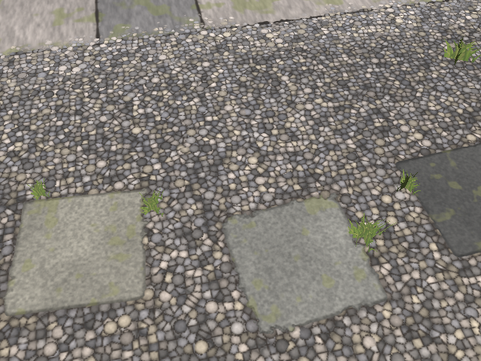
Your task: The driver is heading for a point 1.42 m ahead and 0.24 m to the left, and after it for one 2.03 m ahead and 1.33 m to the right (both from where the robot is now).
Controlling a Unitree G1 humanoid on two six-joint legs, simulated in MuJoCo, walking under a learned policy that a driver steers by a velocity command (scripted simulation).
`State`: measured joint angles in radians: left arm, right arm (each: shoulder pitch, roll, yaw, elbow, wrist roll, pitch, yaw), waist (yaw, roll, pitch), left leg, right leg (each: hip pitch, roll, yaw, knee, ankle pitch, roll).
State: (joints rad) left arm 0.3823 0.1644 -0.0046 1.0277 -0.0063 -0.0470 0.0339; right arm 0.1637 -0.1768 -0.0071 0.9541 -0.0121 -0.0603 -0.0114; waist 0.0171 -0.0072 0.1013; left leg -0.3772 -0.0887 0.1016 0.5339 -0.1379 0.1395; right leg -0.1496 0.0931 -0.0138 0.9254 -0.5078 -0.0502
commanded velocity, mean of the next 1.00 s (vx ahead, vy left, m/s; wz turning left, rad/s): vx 0.10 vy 0.00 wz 0.00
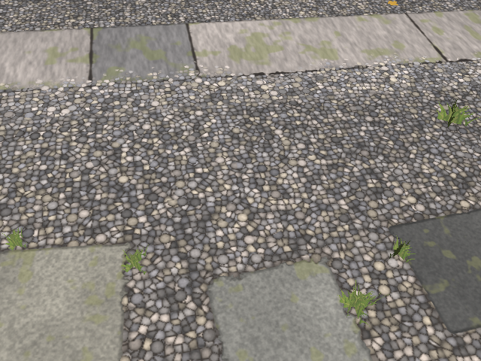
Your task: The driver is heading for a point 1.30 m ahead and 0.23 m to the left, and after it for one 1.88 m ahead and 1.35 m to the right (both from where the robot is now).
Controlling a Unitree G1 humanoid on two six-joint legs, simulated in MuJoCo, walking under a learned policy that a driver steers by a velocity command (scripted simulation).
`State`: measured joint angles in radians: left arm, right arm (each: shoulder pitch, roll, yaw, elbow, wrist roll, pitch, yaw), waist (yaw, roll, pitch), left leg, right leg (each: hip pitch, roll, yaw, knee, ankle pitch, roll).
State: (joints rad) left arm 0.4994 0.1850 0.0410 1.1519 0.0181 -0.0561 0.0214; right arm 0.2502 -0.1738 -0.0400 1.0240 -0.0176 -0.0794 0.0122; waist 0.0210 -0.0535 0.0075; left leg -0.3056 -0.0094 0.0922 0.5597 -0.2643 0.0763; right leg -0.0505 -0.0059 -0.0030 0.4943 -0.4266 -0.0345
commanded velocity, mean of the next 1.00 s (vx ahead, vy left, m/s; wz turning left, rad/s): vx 0.47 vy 0.00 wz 0.00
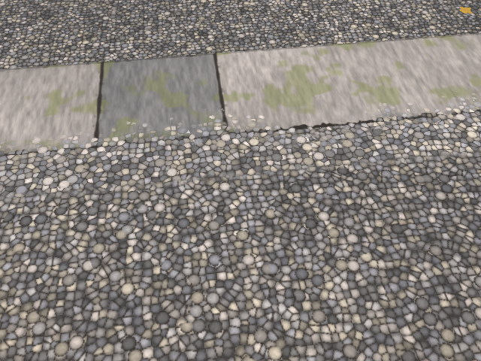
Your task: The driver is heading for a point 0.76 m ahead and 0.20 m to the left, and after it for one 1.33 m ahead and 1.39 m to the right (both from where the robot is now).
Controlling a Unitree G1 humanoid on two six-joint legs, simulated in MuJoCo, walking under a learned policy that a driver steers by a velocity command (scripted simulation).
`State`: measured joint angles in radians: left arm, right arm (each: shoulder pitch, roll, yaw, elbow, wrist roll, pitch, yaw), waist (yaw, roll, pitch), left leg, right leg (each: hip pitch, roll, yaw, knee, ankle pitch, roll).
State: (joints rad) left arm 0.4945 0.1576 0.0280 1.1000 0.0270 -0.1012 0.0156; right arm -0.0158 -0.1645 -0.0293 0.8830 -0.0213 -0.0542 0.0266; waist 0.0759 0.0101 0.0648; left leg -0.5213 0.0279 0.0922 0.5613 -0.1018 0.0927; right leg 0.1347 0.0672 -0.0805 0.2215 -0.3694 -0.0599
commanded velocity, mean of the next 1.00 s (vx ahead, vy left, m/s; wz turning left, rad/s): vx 0.50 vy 0.00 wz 0.14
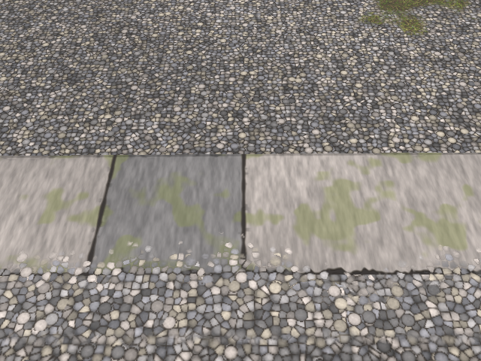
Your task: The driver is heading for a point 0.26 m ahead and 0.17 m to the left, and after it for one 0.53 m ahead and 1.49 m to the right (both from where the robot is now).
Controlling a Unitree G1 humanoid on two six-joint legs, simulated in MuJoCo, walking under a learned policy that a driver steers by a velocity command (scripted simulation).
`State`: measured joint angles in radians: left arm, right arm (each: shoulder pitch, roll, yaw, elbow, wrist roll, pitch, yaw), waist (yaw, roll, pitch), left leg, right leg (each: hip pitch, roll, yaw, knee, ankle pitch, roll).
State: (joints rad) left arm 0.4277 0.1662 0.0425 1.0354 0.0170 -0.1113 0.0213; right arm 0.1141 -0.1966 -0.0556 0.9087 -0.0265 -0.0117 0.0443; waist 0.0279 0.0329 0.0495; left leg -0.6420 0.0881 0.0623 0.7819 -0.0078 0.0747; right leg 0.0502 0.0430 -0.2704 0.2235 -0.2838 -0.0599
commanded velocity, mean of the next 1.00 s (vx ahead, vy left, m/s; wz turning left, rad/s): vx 0.19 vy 0.00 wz -0.18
